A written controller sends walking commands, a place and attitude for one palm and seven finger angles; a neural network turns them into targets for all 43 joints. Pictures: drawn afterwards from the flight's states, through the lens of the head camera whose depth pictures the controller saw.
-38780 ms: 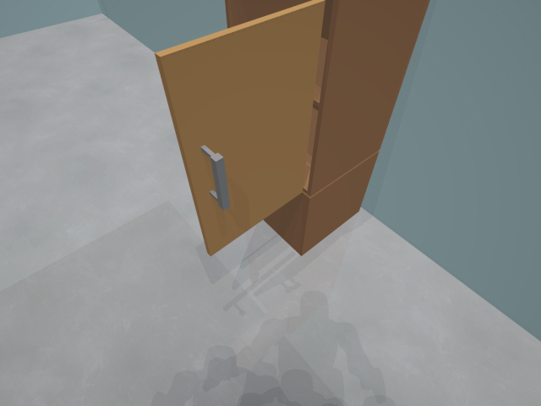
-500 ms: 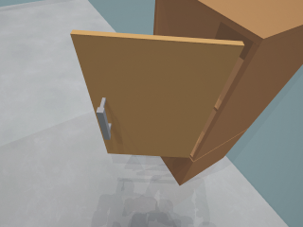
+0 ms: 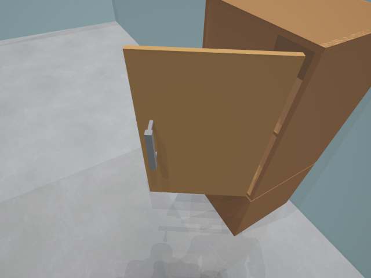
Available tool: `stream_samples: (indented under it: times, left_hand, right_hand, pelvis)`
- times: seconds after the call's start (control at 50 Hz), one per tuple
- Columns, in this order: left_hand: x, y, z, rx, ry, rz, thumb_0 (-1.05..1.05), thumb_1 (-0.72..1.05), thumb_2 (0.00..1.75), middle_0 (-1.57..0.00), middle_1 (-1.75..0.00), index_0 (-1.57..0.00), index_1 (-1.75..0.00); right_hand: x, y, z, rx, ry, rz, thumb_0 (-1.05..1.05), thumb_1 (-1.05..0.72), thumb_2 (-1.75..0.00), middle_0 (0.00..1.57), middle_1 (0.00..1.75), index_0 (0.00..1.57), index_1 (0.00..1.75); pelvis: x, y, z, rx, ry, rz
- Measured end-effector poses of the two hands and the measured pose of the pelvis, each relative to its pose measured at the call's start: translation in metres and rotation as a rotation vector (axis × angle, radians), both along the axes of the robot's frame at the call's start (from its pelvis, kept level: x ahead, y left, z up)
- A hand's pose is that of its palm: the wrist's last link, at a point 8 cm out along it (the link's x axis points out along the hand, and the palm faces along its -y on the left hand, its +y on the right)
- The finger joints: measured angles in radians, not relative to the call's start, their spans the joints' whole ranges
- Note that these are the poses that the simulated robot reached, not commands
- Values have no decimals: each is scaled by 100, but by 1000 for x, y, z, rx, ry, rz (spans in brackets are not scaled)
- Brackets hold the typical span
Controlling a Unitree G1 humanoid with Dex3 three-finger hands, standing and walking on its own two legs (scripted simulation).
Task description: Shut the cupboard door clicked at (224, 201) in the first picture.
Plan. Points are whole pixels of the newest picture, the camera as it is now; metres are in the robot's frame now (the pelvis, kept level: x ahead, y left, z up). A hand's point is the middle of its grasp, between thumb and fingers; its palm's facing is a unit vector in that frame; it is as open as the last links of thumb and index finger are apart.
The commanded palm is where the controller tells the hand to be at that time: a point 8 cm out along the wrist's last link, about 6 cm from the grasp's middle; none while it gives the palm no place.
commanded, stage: come to a stop and stand still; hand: left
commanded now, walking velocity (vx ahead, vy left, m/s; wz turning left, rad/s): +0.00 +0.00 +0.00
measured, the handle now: (152, 145) +0.47 +0.14 -0.02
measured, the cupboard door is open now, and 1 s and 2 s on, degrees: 57 57 57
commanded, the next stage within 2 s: look again from close up in 0.46 s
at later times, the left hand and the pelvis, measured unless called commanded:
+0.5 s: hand out of the picture -0.02 +0.20 -0.16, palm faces +0.02 -0.98 -0.21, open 7.4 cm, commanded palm none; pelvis -0.02 +0.02 +0.01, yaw +1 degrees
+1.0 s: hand out of the picture +0.01 +0.17 -0.16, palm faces +0.02 -0.98 -0.19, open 7.4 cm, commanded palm none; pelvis +0.02 +0.00 +0.02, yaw +1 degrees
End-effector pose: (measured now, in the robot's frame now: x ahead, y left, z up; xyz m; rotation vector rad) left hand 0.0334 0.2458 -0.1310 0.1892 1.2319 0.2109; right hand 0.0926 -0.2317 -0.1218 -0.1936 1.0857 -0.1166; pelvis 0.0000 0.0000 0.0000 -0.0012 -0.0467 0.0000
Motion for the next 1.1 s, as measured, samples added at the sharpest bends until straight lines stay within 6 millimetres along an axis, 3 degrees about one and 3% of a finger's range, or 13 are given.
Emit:
stream_samples:
  times: [0.1, 0.28, 0.42, 0.54, 0.74, 1.1]
  left_hand:
    - [-19, 8, 10, 13, 13, -21, 0, 91, 90, -20, -30, -20, -30]
    - [-40, 13, 11, -12, 64, -29, 0, 91, 90, -20, -30, -20, -30]
    - [-52, 7, 7, -41, 103, -15, 0, 91, 90, -20, -30, -20, -30]
    - [-60, -2, 4, -62, 137, -9, 0, 91, 90, -20, -30, -20, -30]
    - [-57, -16, 3, -78, 160, 1, 0, 91, 90, -20, -30, -20, -30]
    - [-9, -32, 5, -64, 131, -11, 0, 91, 90, -20, -30, -20, -30]
  right_hand:
    - [-31, 17, -10, 47, 52, -19, 0, -91, -90, 20, 30, 20, 30]
    - [-93, 17, -10, 20, 188, -61, 0, -92, -90, 20, 30, 20, 30]
    - [-117, 20, -10, 13, 269, -71, 0, -91, -90, 20, 30, 20, 29]
    - [-110, 24, -10, 24, 263, -69, 0, -91, -90, 20, 30, 20, 29]
    - [-78, 23, -8, 35, 223, -49, 0, -91, -90, 20, 30, 20, 29]
    - [-44, -2, -5, 15, 229, -41, 0, -91, -90, 20, 30, 20, 29]
  pelvis:
    - [-11, 10, 4, -1, 12, 0]
    - [-19, 23, 11, -5, 27, 1]
    - [-19, 26, 12, -1, 26, 9]
    - [-15, 24, 13, 4, 25, 10]
    - [-4, 16, 15, 6, 37, 12]
    - [26, -6, 17, 9, 42, 15]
